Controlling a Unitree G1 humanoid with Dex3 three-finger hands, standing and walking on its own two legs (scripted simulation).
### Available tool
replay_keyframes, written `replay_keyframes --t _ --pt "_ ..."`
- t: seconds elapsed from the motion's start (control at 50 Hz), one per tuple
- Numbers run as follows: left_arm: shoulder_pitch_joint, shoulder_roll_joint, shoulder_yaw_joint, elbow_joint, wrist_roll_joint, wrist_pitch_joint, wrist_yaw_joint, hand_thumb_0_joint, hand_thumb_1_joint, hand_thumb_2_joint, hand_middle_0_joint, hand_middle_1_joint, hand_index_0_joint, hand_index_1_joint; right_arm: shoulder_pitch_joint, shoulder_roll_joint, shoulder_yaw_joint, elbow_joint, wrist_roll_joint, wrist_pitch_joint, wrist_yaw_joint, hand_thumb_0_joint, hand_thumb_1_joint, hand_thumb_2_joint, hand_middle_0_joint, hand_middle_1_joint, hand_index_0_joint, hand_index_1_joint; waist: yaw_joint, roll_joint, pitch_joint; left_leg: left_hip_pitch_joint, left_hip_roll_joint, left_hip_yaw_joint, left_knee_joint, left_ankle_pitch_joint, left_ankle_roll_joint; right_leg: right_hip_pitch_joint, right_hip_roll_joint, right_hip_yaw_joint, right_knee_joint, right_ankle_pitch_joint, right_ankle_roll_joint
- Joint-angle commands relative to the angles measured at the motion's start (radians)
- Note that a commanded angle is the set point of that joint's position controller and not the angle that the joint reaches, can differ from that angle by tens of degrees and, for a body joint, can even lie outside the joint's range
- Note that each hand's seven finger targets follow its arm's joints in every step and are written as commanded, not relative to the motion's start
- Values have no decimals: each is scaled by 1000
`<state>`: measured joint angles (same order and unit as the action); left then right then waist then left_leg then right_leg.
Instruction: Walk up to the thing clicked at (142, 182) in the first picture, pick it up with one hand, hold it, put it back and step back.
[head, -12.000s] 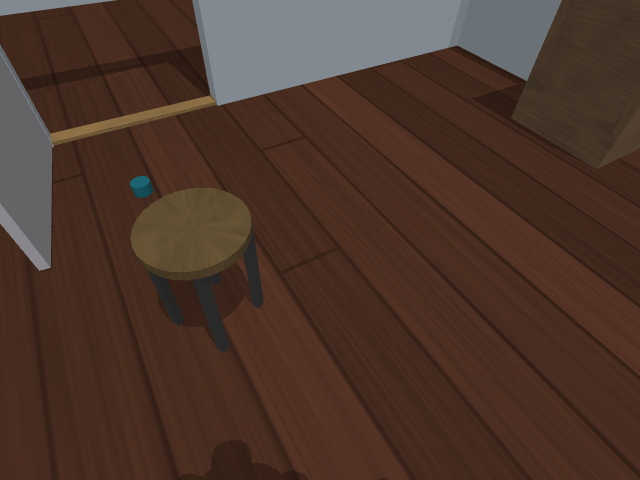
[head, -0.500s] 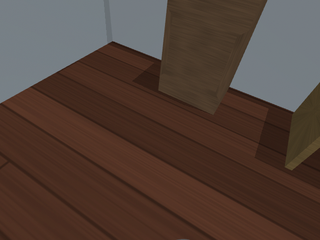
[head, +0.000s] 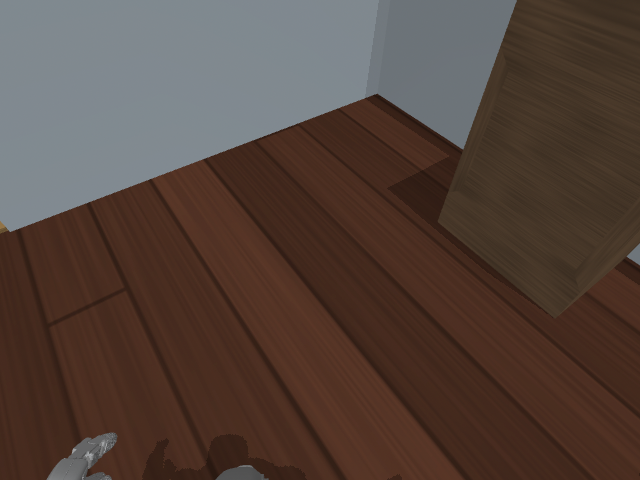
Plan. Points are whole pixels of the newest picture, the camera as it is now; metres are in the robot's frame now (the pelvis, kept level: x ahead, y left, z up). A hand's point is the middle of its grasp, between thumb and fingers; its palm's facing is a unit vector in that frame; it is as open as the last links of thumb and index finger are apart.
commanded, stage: walk up
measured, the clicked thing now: out of the picture +0.33 +1.44 -0.75
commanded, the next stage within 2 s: none
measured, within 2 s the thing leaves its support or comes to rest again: neither
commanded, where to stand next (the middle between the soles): +0.19 -0.02 m, yaw +75 degrees
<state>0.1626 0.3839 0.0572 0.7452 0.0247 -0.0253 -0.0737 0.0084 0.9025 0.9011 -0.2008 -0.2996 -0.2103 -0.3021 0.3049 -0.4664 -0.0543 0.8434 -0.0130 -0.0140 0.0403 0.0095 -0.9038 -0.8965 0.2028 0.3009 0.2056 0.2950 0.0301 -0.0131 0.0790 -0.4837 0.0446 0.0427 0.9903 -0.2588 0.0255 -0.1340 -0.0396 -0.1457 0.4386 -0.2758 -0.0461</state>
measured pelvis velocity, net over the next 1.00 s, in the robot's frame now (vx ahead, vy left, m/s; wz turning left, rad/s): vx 0.12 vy -0.11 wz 0.91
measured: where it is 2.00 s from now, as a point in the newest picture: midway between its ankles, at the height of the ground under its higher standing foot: outside the picture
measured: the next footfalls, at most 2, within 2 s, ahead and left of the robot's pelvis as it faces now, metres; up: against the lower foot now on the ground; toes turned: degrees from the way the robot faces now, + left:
left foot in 0.18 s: +0.19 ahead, +0.08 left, +0.00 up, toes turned +15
right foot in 0.50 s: +0.33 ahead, -0.19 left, +0.00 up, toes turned +23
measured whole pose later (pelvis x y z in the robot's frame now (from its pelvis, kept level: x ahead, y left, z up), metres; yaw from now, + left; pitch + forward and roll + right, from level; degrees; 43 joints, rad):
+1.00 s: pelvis +0.12 -0.11 -0.03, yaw +52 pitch -1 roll +1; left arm 0.25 0.53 0.09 0.86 0.01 -0.01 0.00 0.01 0.91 0.90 -0.20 -0.30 -0.21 -0.30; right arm 0.34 -0.44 -0.08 0.79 -0.03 0.04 0.05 0.01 -0.90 -0.90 0.21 0.30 0.21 0.30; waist -0.02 -0.05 0.08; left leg -0.33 -0.03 -0.11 0.76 -0.41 0.01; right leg -0.54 -0.14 -0.06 1.03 -0.48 0.00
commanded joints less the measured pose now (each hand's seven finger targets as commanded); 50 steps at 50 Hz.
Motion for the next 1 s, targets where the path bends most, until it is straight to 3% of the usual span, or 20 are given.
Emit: replay_keyframes --t 0.0,0.06,0.14,0.16,0.18,0.2,0.3,0.38,0.44,0.46,0.48,0.5,0.52,0.6,0.72,0.8,0.82,0.86,0.92,0.98 --pt "30 228 80 -96 6 -12 11 0 900 900 -200 -300 -200 -300 -31 -124 -35 -113 3 -12 13 0 -900 -900 200 300 200 300 53 -146 2 -85 29 41 -189 87 -9 101 -224 93 -147 379 -70" --pt "11 238 84 -127 15 2 3 0 900 900 -200 -300 -200 -300 -6 -123 -47 -135 8 -12 11 0 -900 -900 200 300 200 300 31 -116 -17 46 12 87 -298 144 8 41 -232 39 -97 290 -55" --pt "24 236 67 -158 -9 18 21 0 900 900 -200 -300 -200 -300 177 -164 -80 -136 -7 -10 -29 0 -900 -900 200 300 200 300 -92 30 -150 498 -89 86 -432 102 93 -175 -175 -53 423 568 30" --pt "80 199 57 -163 -15 19 26 0 900 900 -200 -300 -200 -300 214 -201 -96 -160 -16 -10 -45 0 -900 -900 200 300 200 300 -129 154 -189 649 -4 -105 -497 51 175 -356 -92 -64 697 239 82" --pt "107 145 46 -185 -8 20 24 0 900 900 -200 -300 -200 -300 188 -266 -112 -211 -22 -7 -64 0 -900 -900 200 300 200 300 -98 278 -196 741 275 -532 -471 303 299 -624 30 -33 925 -414 141" --pt "56 254 57 -196 -13 27 31 0 900 900 -200 -300 -200 -300 188 -308 -126 -218 11 -7 -74 0 -900 -900 200 300 200 300 -123 178 -260 718 434 -867 -640 94 424 -666 -9 210 1041 -344 128" --pt "143 243 59 -107 -7 26 36 0 900 900 -200 -300 -200 -300 -45 -183 -70 -282 8 -13 -68 0 -900 -900 200 300 200 300 -1 125 -53 164 119 -306 -567 263 176 -334 -53 172 613 -225 55" --pt "181 206 59 -99 -43 21 67 0 900 900 -200 -300 -200 -300 -75 -196 -88 -317 -37 17 -42 0 -900 -900 200 300 200 300 4 234 -110 35 42 -266 -426 585 155 -187 6 108 458 -92 35" --pt "295 232 76 -50 -42 10 99 0 900 900 -200 -300 -200 -300 -157 -169 -92 -381 -44 43 -26 0 -900 -900 200 300 200 300 70 108 -187 -81 -59 -269 -225 368 99 -2 39 75 205 132 18" --pt "317 297 93 -53 -24 1 111 0 900 900 -200 -300 -200 -300 -130 -111 -77 -390 -37 50 -22 0 -900 -900 200 300 200 300 99 -101 -173 -197 -141 -214 -50 120 40 41 -120 271 39 92 -31" --pt "221 387 107 -87 -4 -5 121 0 900 900 -200 -300 -200 -300 -37 -71 -68 -378 -40 58 -22 0 -900 -900 200 300 200 300 32 -279 -131 -247 -159 -183 140 -297 -20 -81 -438 550 -61 169 -112" --pt "122 419 115 -107 -12 -1 125 0 900 900 -200 -300 -200 -300 -1 -147 -94 -354 -48 74 -21 0 -900 -900 200 300 200 300 -6 -247 -119 -202 -85 -204 287 -320 -44 -193 -570 678 -131 95 -243" --pt "84 401 115 -109 -15 -7 132 0 900 900 -200 -300 -200 -300 -27 -189 -112 -327 -52 83 -12 0 -900 -900 200 300 200 300 -13 -161 -67 -204 -50 -218 350 -265 -55 -245 -549 648 -125 43 -264" --pt "77 357 110 -49 0 -23 139 0 900 900 -200 -300 -200 -300 9 -166 -123 -271 -58 69 36 0 -900 -900 200 300 200 300 -47 -167 -135 -180 -2 -154 271 -89 -49 -96 -355 274 29 29 -148" --pt "93 423 123 -58 17 -23 115 0 900 900 -200 -300 -200 -300 -91 -152 -122 -238 -26 75 51 0 -900 -900 200 300 200 300 29 -277 -84 -62 -7 -38 -43 -286 -48 -139 -401 183 -12 -263 -154" --pt "24 409 111 -48 26 -4 98 0 900 900 -200 -300 -200 -300 117 -157 -130 -116 -7 56 43 0 -900 -900 200 300 200 300 -81 -143 -163 313 -81 55 -355 -220 -13 -321 -344 22 188 -372 -76" --pt "29 341 89 -47 16 3 92 0 900 900 -200 -300 -200 -300 196 -203 -146 -75 -19 50 29 0 -900 -900 200 300 200 300 -131 19 -154 468 -80 -45 -445 -246 27 -491 -277 -22 402 -424 -18" --pt "-96 300 60 -100 -9 -4 96 0 900 900 -200 -300 -200 -300 108 -414 -164 -129 -23 35 9 0 -900 -900 200 300 200 300 -164 331 0 272 251 -862 -759 -516 283 -783 -97 80 695 -351 71" --pt "64 317 68 4 -30 -27 86 0 900 900 -200 -300 -200 -300 -80 -281 -108 -153 -13 20 -21 0 -900 -900 200 300 200 300 -22 183 -13 247 105 -484 -528 -153 213 -591 -116 138 613 -206 50" --pt "96 295 67 32 -19 -25 79 0 900 900 -200 -300 -200 -300 -53 -248 -92 -140 -1 5 -26 0 -900 -900 200 300 200 300 -18 223 -44 123 104 -475 -505 12 204 -375 -47 94 513 -184 34"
